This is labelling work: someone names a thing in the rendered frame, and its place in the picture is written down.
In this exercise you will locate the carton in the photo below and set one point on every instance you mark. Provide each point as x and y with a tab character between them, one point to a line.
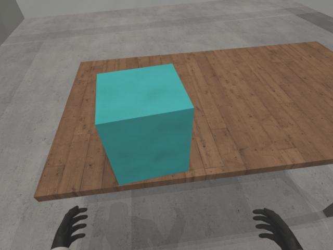
144	118

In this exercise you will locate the table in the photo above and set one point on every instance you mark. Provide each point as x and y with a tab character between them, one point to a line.
256	109

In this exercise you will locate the robot right hand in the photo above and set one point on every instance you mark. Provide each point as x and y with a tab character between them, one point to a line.
282	235

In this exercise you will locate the robot left hand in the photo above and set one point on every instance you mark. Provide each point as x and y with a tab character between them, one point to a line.
63	236

